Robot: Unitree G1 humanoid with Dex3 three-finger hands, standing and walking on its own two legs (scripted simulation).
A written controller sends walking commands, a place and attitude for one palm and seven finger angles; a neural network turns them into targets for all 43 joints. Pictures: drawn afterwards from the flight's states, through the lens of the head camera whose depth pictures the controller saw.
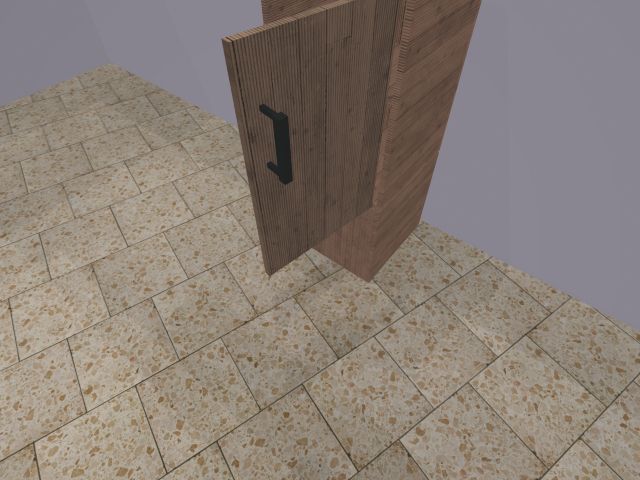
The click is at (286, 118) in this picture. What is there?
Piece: cupboard door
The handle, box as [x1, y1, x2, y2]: [259, 104, 292, 184]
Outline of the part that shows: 262,104 259,106 260,111 273,120 277,157 276,166 270,161 267,163 267,166 279,176 279,180 285,184 292,180 287,116 281,112 277,113 264,104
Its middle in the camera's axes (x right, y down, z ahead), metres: -0.08 -0.17 +0.71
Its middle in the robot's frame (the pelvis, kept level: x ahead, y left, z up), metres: +0.65 +0.12 +0.05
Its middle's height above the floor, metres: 0.83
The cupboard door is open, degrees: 80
